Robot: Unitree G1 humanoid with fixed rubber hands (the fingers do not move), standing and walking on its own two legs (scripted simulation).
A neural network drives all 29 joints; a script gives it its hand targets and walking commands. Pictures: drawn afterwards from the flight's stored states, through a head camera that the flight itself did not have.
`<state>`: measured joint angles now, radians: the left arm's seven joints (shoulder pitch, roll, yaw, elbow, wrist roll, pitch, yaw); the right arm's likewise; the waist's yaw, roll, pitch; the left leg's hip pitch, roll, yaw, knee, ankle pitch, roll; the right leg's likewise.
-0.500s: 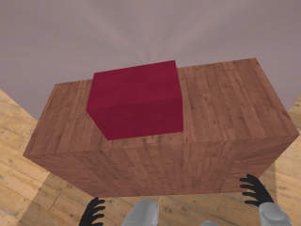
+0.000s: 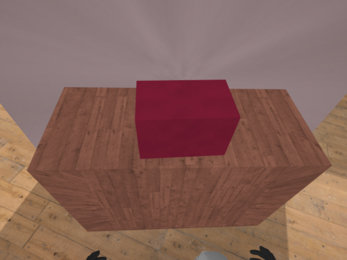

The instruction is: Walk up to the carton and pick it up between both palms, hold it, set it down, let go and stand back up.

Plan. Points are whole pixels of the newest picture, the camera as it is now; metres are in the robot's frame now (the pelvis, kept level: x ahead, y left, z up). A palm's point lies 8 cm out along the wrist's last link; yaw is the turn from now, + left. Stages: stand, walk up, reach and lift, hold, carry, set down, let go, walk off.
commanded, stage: walk up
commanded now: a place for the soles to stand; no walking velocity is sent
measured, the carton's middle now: (182, 119) +0.52 -0.02 -0.01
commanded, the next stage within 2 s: none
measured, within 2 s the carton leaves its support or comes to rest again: neither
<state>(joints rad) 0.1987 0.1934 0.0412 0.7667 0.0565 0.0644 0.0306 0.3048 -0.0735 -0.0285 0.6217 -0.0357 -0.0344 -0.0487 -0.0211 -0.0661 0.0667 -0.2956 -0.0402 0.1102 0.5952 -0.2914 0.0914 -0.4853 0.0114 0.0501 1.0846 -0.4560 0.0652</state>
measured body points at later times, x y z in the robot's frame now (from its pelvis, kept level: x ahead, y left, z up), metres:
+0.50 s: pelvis +0.00 -0.04 +0.01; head -0.01 -0.04 +0.46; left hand +0.12 +0.16 -0.12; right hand +0.07 -0.25 -0.12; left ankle +0.02 +0.06 -0.73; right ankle +0.01 -0.14 -0.73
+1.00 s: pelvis +0.01 -0.07 +0.01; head +0.01 -0.06 +0.46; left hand +0.08 +0.15 -0.13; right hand +0.10 -0.27 -0.12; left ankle +0.02 +0.06 -0.73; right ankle +0.01 -0.14 -0.73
